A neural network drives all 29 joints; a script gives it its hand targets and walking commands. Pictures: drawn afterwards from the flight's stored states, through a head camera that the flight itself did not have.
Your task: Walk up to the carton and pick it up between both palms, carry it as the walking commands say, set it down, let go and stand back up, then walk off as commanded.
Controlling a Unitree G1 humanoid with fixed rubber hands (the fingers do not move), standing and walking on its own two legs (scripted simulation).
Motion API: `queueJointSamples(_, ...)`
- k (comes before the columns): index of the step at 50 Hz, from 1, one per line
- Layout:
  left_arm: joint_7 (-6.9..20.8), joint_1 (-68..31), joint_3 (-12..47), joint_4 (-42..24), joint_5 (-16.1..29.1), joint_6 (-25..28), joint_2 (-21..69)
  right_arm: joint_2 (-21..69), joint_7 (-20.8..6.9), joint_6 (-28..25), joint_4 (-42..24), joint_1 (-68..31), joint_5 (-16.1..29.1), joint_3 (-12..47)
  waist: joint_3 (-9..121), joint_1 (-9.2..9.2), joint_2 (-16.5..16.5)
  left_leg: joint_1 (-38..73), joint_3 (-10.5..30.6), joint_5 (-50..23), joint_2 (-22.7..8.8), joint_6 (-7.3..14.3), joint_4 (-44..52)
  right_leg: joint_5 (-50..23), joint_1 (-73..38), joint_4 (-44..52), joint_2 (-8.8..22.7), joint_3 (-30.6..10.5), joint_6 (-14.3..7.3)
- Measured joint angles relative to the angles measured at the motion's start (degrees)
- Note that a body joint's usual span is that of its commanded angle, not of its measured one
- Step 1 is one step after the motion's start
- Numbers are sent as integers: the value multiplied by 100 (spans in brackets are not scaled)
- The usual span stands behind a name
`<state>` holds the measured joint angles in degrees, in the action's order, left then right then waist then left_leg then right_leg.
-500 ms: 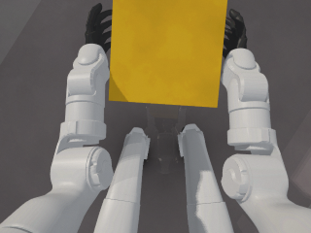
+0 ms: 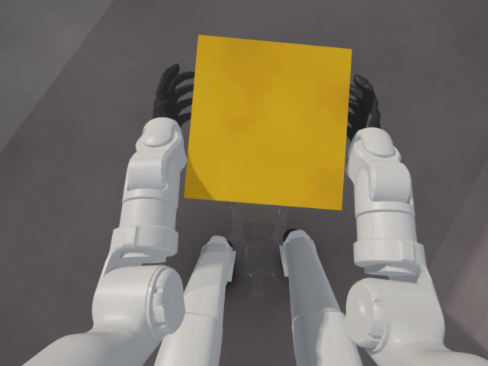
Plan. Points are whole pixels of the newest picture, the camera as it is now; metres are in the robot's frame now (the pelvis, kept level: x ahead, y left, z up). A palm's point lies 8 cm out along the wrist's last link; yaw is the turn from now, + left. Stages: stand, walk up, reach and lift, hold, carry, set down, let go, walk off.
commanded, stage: reach and lift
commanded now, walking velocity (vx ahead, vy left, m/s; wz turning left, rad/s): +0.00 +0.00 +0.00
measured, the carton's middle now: (261, 140) +0.44 -0.02 -0.12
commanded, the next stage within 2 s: none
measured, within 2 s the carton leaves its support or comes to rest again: neither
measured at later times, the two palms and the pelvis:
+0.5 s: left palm (126, 85) +0.44 +0.12 +0.09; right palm (407, 105) +0.41 -0.17 +0.07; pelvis +0.07 -0.02 +0.05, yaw +0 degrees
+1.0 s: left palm (101, 85) +0.42 +0.13 +0.13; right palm (427, 106) +0.39 -0.16 +0.11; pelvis +0.12 +0.00 +0.09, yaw +0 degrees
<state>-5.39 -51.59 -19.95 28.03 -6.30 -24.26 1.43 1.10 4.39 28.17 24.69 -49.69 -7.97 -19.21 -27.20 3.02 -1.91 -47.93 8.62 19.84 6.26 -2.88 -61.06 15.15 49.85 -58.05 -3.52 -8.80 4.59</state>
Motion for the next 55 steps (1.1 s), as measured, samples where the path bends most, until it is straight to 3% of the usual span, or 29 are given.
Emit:
queueJointSamples(9, 70, 671, -34, -381, -112, 55, 271, 157, -44, -115, -190, 591, 40, 107, 218, -106, 40, 714, 12, -145, -89, -55, 661, -114, -631, 518, 0, -19, -107)
queueJointSamples(15, 253, 1381, -175, 153, -304, 11, 374, 376, 21, 64, 228, 1272, -188, 235, 1630, -184, 55, 722, 20, -262, -170, -42, 1201, -222, -585, 973, -15, -39, -188)
queueJointSamples(19, 351, 1700, -175, 651, -456, -93, 290, 603, 39, 12, 769, 1632, -444, 94, 2669, -120, 85, 913, 75, -217, -212, -7, 1456, -161, -779, 1213, -7, 18, -241)
queueJointSamples(27, 593, 1650, -521, 1321, -1083, -197, 416, 848, -90, 192, 929, 1968, -864, -420, 3130, -138, 73, 2035, 125, -106, -342, 11, 1925, -79, -1990, 1824, -9, 100, -275)
queueJointSamples(32, 578, 2300, -191, 808, -1015, -432, 543, 923, -199, 412, 561, 2487, -916, -224, 3043, -35, 93, 2692, 151, -258, -351, 112, 2555, -220, -2691, 2491, 85, 117, -290)
queueJointSamples(45, 87, 3890, 947, -1049, -310, -970, 676, 698, -288, 816, -788, 3742, -410, 807, 3007, 37, 151, 3506, 113, -465, -372, 225, 3400, -426, -3542, 3410, 198, 62, -216)
queueJointSamples(49, 133, 3850, 997, -1232, -432, -1262, 688, 685, -344, 907, -899, 3839, -443, 853, 3059, 33, 79, 3874, 132, -463, -415, 223, 3523, -466, -3945, 3605, 183, 92, -239)
queueJointSamples(55, 335, 3727, 822, -1062, -578, -1553, 713, 694, -269, 1489, -1045, 3774, -537, 919, 2916, 10, -56, 4390, 135, -539, -429, 216, 3709, -514, -4429, 3722, 193, 101, -260)
